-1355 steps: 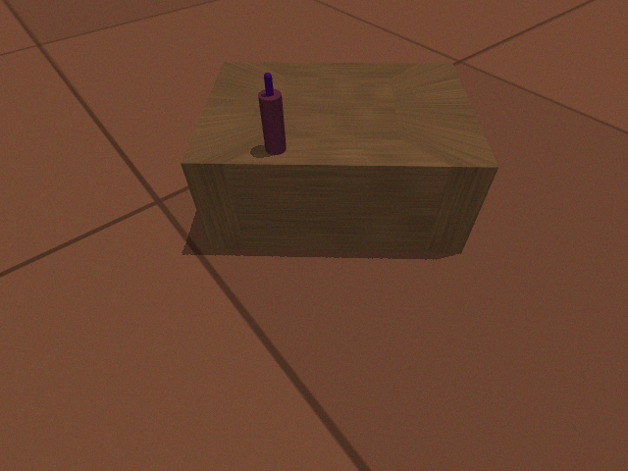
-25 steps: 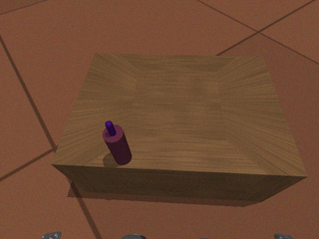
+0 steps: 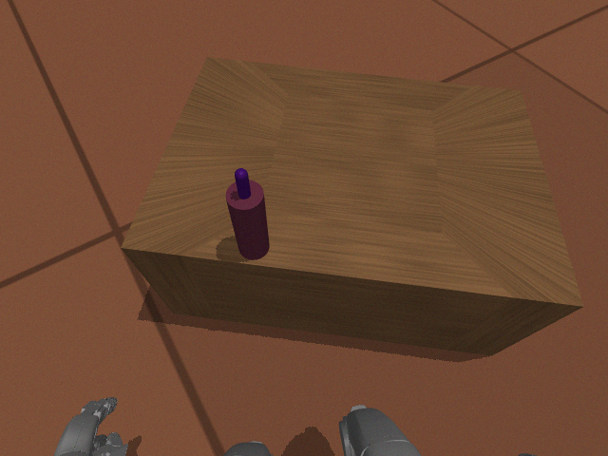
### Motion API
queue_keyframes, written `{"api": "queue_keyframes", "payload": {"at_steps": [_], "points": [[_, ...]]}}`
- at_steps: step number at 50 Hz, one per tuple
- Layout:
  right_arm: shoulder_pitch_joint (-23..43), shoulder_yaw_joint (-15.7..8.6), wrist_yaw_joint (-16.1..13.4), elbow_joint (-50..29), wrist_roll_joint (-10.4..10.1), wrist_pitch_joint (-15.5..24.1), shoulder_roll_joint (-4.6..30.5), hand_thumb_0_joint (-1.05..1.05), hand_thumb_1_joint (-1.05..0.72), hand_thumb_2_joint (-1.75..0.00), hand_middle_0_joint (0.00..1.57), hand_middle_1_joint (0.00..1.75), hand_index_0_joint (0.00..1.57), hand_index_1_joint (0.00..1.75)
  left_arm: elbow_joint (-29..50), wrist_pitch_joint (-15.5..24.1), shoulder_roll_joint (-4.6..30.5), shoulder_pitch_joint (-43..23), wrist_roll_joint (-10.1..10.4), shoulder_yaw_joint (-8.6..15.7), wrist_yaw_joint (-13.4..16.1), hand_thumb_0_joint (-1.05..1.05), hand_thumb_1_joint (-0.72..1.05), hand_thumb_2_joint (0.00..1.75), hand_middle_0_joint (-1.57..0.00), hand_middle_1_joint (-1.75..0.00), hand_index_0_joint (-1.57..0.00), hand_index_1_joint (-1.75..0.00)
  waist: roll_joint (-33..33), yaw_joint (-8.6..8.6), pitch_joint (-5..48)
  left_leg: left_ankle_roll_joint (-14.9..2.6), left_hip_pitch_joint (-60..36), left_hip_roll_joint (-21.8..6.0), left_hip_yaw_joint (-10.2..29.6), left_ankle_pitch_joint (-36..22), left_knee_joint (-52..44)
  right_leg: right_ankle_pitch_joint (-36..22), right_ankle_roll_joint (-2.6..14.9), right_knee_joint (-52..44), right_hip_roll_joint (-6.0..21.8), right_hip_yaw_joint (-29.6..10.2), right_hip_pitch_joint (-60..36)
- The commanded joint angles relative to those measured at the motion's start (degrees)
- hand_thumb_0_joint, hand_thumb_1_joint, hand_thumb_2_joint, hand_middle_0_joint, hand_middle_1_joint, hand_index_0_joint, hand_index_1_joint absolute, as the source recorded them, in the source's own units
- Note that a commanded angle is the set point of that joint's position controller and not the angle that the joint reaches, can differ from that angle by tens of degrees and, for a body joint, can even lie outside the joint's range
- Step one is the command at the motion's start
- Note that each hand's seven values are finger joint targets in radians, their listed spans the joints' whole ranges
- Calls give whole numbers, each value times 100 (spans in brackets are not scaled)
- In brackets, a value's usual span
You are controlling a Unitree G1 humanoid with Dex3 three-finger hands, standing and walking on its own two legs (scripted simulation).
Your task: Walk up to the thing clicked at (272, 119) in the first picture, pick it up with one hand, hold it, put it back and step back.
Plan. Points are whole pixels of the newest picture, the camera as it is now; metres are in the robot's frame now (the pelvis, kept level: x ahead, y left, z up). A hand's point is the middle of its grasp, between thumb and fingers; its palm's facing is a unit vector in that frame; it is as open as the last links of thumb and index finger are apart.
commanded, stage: step back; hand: left
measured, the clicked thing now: (248, 214) +0.55 +0.14 -0.18
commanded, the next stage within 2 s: none
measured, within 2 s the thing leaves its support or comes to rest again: neither
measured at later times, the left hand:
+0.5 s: hand out of the picture +0.02 +0.28 -0.13, palm faces -0.04 -0.90 -0.44, open 7.4 cm
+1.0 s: hand out of the picture -0.20 +0.28 -0.14, palm faces -0.14 -0.90 -0.40, open 7.4 cm
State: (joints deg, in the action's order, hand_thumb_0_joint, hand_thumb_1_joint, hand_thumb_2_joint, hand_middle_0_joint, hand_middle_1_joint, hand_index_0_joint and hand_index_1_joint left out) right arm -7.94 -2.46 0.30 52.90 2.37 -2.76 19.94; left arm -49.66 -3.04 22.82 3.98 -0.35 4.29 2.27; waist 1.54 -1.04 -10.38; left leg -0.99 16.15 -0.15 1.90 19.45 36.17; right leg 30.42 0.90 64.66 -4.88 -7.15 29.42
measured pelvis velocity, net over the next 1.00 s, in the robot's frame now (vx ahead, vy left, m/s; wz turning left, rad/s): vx -0.29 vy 0.02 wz -0.14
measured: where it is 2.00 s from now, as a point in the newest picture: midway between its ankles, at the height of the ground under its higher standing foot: outside the picture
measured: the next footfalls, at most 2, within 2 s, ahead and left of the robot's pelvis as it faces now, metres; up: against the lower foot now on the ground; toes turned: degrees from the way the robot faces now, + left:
right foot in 0.18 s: -0.02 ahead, -0.12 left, +0.00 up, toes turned -2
left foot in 0.52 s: -0.09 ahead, +0.15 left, +0.00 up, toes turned -5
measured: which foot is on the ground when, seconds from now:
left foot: down 0.00-0.20, up 0.22-0.50, down 0.52-0.92, up 0.94-1.00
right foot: up 0.00-0.16, down 0.18-0.54, up 0.56-0.88, down 0.90-1.00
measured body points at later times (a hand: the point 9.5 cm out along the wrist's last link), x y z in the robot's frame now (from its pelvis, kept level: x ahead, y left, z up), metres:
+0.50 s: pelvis -0.12 +0.02 -0.01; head -0.06 +0.00 +0.44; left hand +0.02 +0.33 -0.10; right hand -0.03 -0.30 -0.14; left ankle -0.13 +0.15 -0.71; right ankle -0.06 -0.11 -0.73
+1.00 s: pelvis -0.29 +0.02 +0.00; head -0.24 +0.00 +0.44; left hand -0.19 +0.33 -0.12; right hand -0.20 -0.31 -0.13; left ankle -0.19 +0.15 -0.69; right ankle -0.31 -0.09 -0.73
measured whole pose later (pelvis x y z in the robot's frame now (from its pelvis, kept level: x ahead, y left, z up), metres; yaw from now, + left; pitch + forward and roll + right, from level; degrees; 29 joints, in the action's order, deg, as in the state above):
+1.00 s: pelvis -0.29 +0.02 +0.00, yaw -8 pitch -2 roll +1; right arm -6.0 -3.4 -1.1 48.8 0.8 -3.9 22.9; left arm -50.3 -2.2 20.2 13.2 -2.4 3.3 -0.5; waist -1.7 1.8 -8.8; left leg 0.4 29.8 2.9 6.0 25.1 53.0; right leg 21.1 1.4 38.0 -0.8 -2.2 14.8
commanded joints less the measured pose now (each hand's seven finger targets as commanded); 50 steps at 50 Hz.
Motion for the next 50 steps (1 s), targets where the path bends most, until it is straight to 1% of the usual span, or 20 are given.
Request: {"api": "queue_keyframes", "payload": {"at_steps": [1, 5, 8, 9, 11, 14, 17, 21, 25, 26, 27, 28, 29, 32, 38, 44, 45, 46, 47, 50], "points": [[207, -362, -180, -610, -46, 123, 1392, 0, -90, -90, 20, 30, 20, 30, 396, 202, 880, 453, 4, 265, 14, 0, 90, 90, -20, -30, -20, -30, -1170, 81, 1227, -1342, -1425, -1342, 1018, -4088, -583, -14, -212, -99, 114, 36, 174], [-15, -391, -163, -696, -76, 84, 1523, 0, -90, -90, 20, 30, 20, 30, 474, 290, 856, 397, -26, 272, -40, 0, 90, 90, -20, -30, -20, -30, -1168, -106, 1331, -1222, -1392, -1255, 853, -3554, -351, -323, -214, -2106, 335, 536, -564], [171, -369, -128, -782, -216, -19, 1535, 0, -90, -90, 20, 30, 20, 30, 216, 371, 800, 960, -107, 306, -44, 0, 90, 90, -20, -30, -20, -30, -1012, 129, 1529, -842, -807, -1023, 596, -2853, 223, -2083, -46, -4218, 238, 908, -1829], [188, -297, -116, -822, -278, -21, 1314, 0, -90, -90, 20, 30, 20, 30, 222, 426, 1054, 1013, -179, 360, -23, 0, 90, 90, -20, -30, -20, -30, -708, 180, 1643, -574, -51, -875, 603, -1960, 486, -2773, 75, -4158, 681, 152, -2447], [516, -285, -212, -947, -257, -93, 1151, 0, -90, -90, 20, 30, 20, 30, 471, 450, 2012, 692, -186, 544, -41, 0, 90, 90, -20, -30, -20, -30, 1338, 443, 1198, -15, 1154, 432, 478, 1829, 2840, -4452, 1740, -4373, 2912, -2639, -1654], [-91, -347, -216, -631, -353, -67, 1370, 0, -90, -90, 20, 30, 20, 30, 661, 413, 1350, 138, -100, 390, -23, 0, 90, 90, -20, -30, -20, -30, 274, -39, 1034, 95, 1093, 660, 1080, 1134, 3794, -4532, 1235, -3915, 1963, -1005, -1462], [-219, -292, -221, -643, -282, 1, 1339, 0, -90, -90, 20, 30, 20, 30, 787, 351, 1150, 238, -152, 372, 3, 0, 90, 90, -20, -30, -20, -30, 421, 155, 1211, 205, 976, 593, 732, 1025, 3282, -4288, 1112, -3739, 1687, -468, -1763], [-26, -281, -204, -809, -195, 36, 1233, 0, -90, -90, 20, 30, 20, 30, 759, 285, 1236, 693, -185, 392, 59, 0, 90, 90, -20, -30, -20, -30, 950, 444, 1302, 218, 1051, 282, 429, 1195, 1470, -4613, 1173, -3492, 1892, -662, -2611], [-742, -379, -135, -475, -110, 120, 1232, 0, -90, -90, 20, 30, 20, 30, 955, 170, 1333, 264, -61, 350, -24, 0, 90, 90, -20, -30, -20, -30, 937, 5, 1559, 53, -319, 248, -248, -247, -807, -3792, 795, -2992, 1668, -501, -1853], [-671, -434, -121, -517, -47, 153, 1373, 0, -90, -90, 20, 30, 20, 30, 976, 130, 1159, 358, -59, 287, -37, 0, 90, 90, -20, -30, -20, -30, 437, 24, 1472, -102, -555, -74, 364, -657, -1155, -2952, 499, -2709, 1342, -389, -1300], [-542, -556, -97, -629, 82, 159, 1880, 0, -90, -90, 20, 30, 20, 30, 1023, 117, 893, 427, -37, 222, -37, 0, 90, 90, -20, -30, -20, -30, -877, -6, 1397, -622, -892, -1361, 2110, -1241, -1521, -1251, 156, -1639, 456, -73, -142], [-299, -628, -39, -738, 3, 141, 2378, 0, -90, -90, 20, 30, 20, 30, 1003, 113, 1072, -14, -29, 346, 50, 0, 90, 90, -20, -30, -20, -30, -1606, -268, 1253, -1516, 183, -2221, 3024, -1662, -1906, 842, -5, -377, -207, -23, -360], [-63, -617, -54, -730, 3, 176, 2238, 0, -90, -90, 20, 30, 20, 30, 894, 100, 1154, -24, -100, 393, 84, 0, 90, 90, -20, -30, -20, -30, -1227, -151, 1010, -1684, 546, -2316, 3014, -1526, -1956, 728, 22, 480, -161, -519, -420], [513, -400, -152, -858, 1, 221, 1570, 0, -90, -90, 20, 30, 20, 30, 568, 103, 1073, 718, 16, 398, 2, 0, 90, 90, -20, -30, -20, -30, -855, 390, 802, -1182, 168, -1528, 1462, -2042, -1449, -123, -18, 1020, -97, -417, -80], [-142, -435, -167, -836, -35, 214, 1518, 0, -90, -90, 20, 30, 20, 30, 613, 154, 940, 593, -82, 326, -136, 0, 90, 90, -20, -30, -20, -30, -1003, -84, 1152, -1375, -1123, -1387, 1156, -2463, -1084, -12, -335, -736, 129, 76, -257], [224, -433, -136, -964, -124, 9, 1734, 0, -90, -90, 20, 30, 20, 30, 55, 205, 902, 1690, -132, 309, -167, 0, 90, 90, -20, -30, -20, -30, -1251, 330, 1591, -753, -82, -1174, 870, -1441, -638, -1418, 42, -3958, 344, 789, -2194], [142, -366, -121, -989, -155, -1, 1521, 0, -90, -90, 20, 30, 20, 30, 92, 229, 1169, 1667, -212, 386, -167, 0, 90, 90, -20, -30, -20, -30, -569, 296, 1404, -433, 705, -826, 724, -585, -226, -1131, 217, -4175, 761, -74, -2385], [453, -308, -142, -1148, -221, 40, 1185, 0, -90, -90, 20, 30, 20, 30, 249, 221, 1754, 1358, -227, 537, -181, 0, 90, 90, -20, -30, -20, -30, 1074, 414, 1007, 0, 1686, 381, 223, 759, 855, -1057, 879, -4655, 1977, -1838, -1897], [556, -383, -221, -1100, -165, 10, 1369, 0, -90, -90, 20, 30, 20, 30, 480, 221, 2168, 901, -262, 600, -167, 0, 90, 90, -20, -30, -20, -30, 1508, 591, 680, 184, 1268, 486, 543, 1513, 2391, -1017, 1692, -5109, 3028, -2830, -487], [-204, -350, -224, -738, -285, 61, 1352, 0, -90, -90, 20, 30, 20, 30, 698, 280, 1353, -43, -194, 401, -91, 0, 90, 90, -20, -30, -20, -30, 388, -121, 782, 82, 1142, 716, 857, 811, 3208, -3328, 1050, -4057, 1876, -615, -969]]}}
